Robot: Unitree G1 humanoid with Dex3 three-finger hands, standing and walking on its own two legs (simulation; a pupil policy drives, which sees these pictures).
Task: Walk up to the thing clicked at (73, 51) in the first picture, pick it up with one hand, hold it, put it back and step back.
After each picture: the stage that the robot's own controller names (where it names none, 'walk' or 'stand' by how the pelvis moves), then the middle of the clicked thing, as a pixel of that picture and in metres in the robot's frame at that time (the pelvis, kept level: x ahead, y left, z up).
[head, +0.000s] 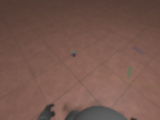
stand; (74, 54) +1.22 +0.37 -0.72
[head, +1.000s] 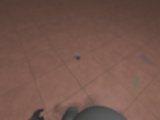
walk; (78, 57) +1.12 +0.20 -0.71
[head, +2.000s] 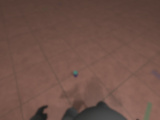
walk; (75, 74) +0.68 +0.20 -0.71
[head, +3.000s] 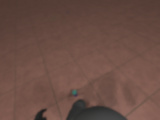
walk; (75, 93) +0.38 +0.26 -0.70
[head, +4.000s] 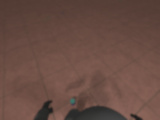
stand; (72, 102) +0.29 +0.20 -0.72
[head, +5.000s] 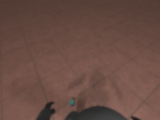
stand; (71, 103) +0.27 +0.22 -0.73
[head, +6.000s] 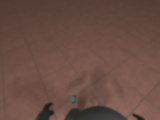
stand; (73, 100) +0.28 +0.22 -0.72
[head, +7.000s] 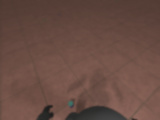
stand; (71, 104) +0.26 +0.23 -0.73
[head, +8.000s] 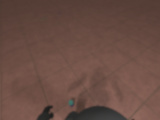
stand; (71, 103) +0.26 +0.23 -0.73
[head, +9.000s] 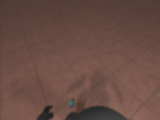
go down; (70, 104) +0.26 +0.23 -0.73
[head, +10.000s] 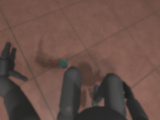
go down; (63, 64) +0.36 +0.24 -0.33
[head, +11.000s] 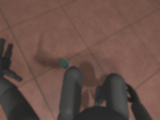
approach; (64, 64) +0.35 +0.25 -0.30
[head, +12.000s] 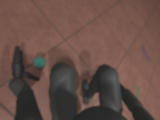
close in; (39, 63) +0.33 +0.28 -0.22
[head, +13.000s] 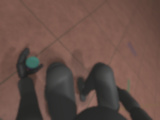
close; (32, 64) +0.34 +0.28 -0.21
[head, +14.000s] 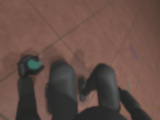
lift; (34, 65) +0.31 +0.28 -0.21
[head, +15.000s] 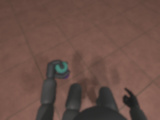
lift; (63, 70) +0.32 +0.19 +0.00
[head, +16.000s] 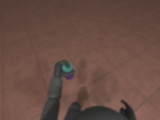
hold; (68, 71) +0.32 +0.17 +0.03
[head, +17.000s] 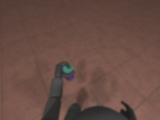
hold; (68, 72) +0.33 +0.17 +0.00
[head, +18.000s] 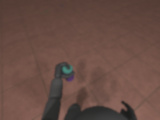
hold; (68, 73) +0.32 +0.17 +0.00
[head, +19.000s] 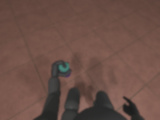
crouch; (65, 70) +0.34 +0.19 -0.06
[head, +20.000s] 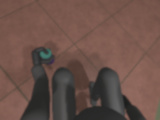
lower; (48, 57) +0.40 +0.27 -0.14
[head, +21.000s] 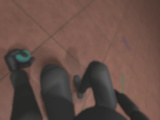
lower; (24, 59) +0.38 +0.29 -0.22
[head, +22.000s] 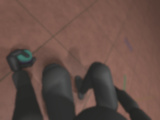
lower; (26, 59) +0.37 +0.30 -0.22
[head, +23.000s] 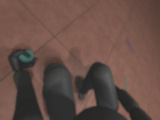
lower; (27, 59) +0.36 +0.30 -0.21
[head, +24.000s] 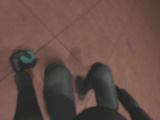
lower; (28, 60) +0.36 +0.29 -0.22
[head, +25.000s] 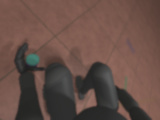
open; (32, 62) +0.35 +0.27 -0.22
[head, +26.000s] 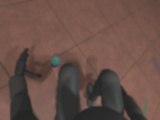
stand; (55, 62) +0.35 +0.25 -0.25
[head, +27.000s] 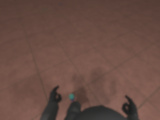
stand; (71, 97) +0.30 +0.19 -0.64
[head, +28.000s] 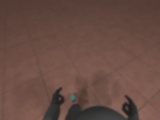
stand; (73, 98) +0.32 +0.20 -0.66
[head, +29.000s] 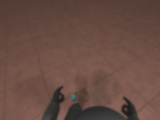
stand; (73, 98) +0.31 +0.20 -0.67
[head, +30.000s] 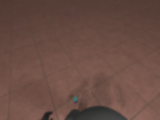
stand; (75, 99) +0.33 +0.19 -0.72
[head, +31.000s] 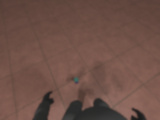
walk; (76, 80) +0.44 +0.17 -0.70
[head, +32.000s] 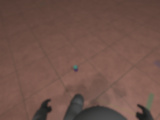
walk; (75, 68) +0.70 +0.25 -0.69
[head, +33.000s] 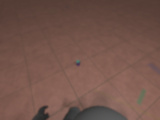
stand; (78, 63) +0.96 +0.24 -0.70
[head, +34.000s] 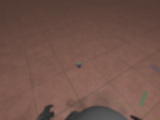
stand; (79, 65) +0.95 +0.22 -0.73
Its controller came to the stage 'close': yes
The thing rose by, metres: 0.71
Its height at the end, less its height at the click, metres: +0.00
